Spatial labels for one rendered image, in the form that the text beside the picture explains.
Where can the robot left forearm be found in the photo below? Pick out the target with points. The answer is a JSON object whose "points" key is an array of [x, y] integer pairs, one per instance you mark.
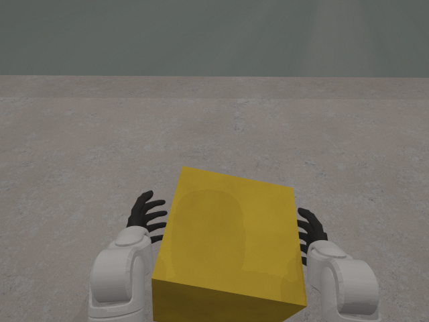
{"points": [[117, 278]]}

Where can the right robot hand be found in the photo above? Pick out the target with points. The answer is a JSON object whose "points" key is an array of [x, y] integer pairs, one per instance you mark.
{"points": [[314, 229]]}

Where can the robot right forearm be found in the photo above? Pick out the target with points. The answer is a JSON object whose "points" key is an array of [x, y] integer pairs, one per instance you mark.
{"points": [[349, 289]]}

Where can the carton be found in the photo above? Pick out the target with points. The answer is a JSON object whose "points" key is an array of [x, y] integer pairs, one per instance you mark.
{"points": [[230, 252]]}

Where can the left robot hand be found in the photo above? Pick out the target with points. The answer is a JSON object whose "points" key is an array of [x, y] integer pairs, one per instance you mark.
{"points": [[140, 218]]}

